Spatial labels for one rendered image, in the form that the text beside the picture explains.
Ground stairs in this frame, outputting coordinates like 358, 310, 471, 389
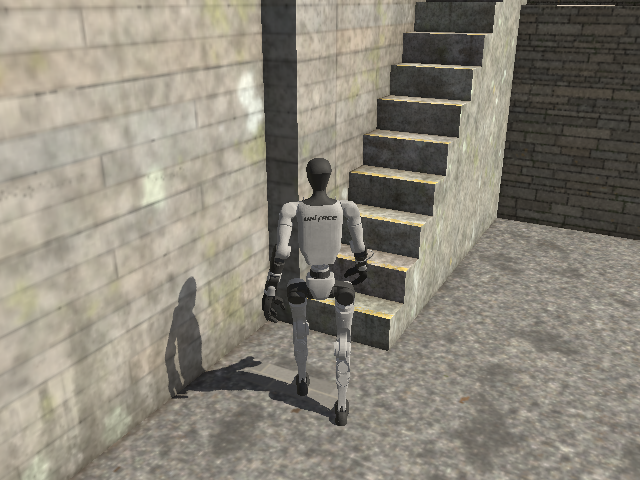
306, 0, 527, 351

